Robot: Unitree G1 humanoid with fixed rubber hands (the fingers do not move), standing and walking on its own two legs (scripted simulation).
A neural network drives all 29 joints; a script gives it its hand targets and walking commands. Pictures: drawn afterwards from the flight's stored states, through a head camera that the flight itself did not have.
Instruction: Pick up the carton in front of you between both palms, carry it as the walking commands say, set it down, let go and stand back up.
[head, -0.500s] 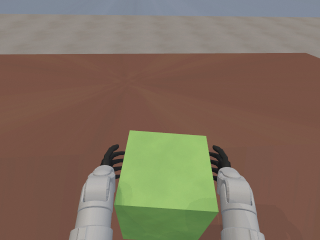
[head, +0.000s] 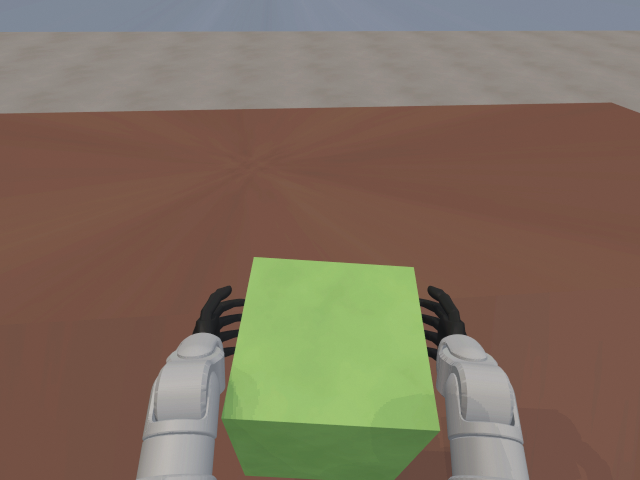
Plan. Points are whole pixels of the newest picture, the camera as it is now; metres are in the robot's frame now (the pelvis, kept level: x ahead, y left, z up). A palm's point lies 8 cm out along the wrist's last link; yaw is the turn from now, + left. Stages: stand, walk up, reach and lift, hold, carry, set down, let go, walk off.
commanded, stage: carry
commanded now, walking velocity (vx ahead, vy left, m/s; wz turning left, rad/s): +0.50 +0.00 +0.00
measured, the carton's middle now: (325, 375) +0.29 +0.01 +0.00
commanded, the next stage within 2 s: none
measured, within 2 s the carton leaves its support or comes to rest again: neither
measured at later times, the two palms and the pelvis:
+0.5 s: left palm (251, 223) +0.50 +0.13 +0.10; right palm (438, 231) +0.48 -0.17 +0.10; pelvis +0.22 -0.01 +0.01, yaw -1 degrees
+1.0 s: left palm (279, 139) +0.80 +0.12 +0.10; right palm (412, 141) +0.82 -0.18 +0.10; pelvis +0.55 -0.04 +0.01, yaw +2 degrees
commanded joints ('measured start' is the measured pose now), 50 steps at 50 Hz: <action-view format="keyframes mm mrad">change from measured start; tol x32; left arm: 1 -573 -874 -710 -150 -361 51 -222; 50 -325 -834 -765 -495 -507 377 -215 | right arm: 1 -470 877 684 -116 337 63 201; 50 -278 878 799 -477 476 376 157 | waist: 1 -14 147 -111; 5 15 -300 -57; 15 -36 301 -229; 33 25 -270 -256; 50 16 -161 -38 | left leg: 1 -5 192 -202 -209 -427 114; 7 -568 30 131 257 -304 15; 13 283 6 210 -139 88 33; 15 516 415 -473 -286 8 228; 27 202 236 115 -260 378 107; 30 50 176 251 30 504 51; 34 -491 66 57 811 -180 23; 50 -389 40 276 55 249 37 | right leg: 1 -81 3 -90 -47 -118 -8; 6 350 -346 435 -301 175 -204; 10 358 -264 159 -218 411 -144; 17 -601 -87 -65 579 -178 -27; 30 167 46 -342 -56 209 -36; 33 474 -441 547 -367 -37 -249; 50 349 -223 -178 -356 618 -108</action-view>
